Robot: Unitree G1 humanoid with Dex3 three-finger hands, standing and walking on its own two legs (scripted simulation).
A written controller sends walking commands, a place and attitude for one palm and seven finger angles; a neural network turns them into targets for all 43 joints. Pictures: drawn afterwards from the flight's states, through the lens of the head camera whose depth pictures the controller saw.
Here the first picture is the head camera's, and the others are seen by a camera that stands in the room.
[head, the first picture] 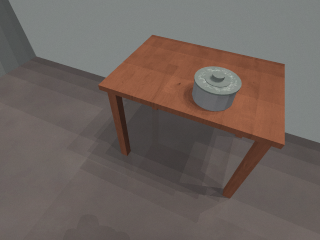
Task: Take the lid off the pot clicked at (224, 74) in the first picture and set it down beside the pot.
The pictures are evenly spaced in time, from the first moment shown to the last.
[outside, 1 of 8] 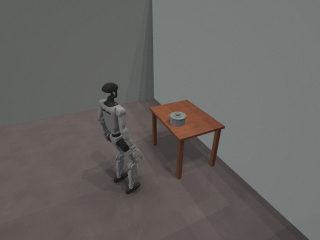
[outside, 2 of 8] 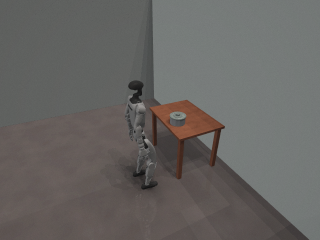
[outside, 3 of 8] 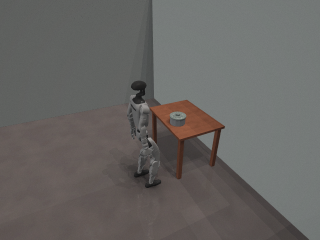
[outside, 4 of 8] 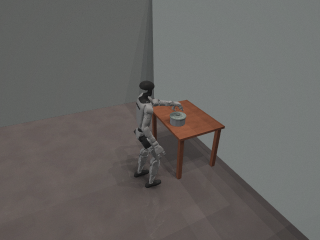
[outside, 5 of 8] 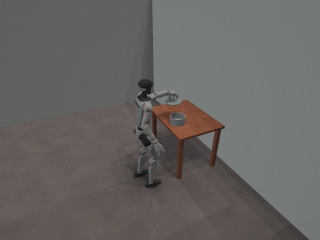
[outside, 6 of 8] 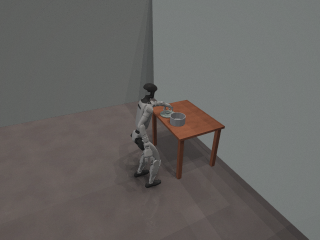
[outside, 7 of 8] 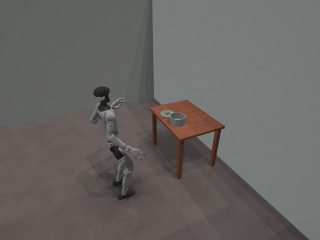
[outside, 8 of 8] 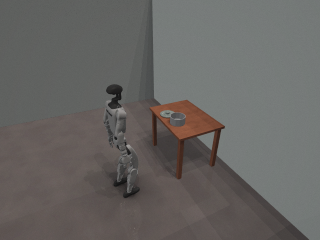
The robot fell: no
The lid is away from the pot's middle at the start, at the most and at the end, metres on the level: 0.00 0.24 0.24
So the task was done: yes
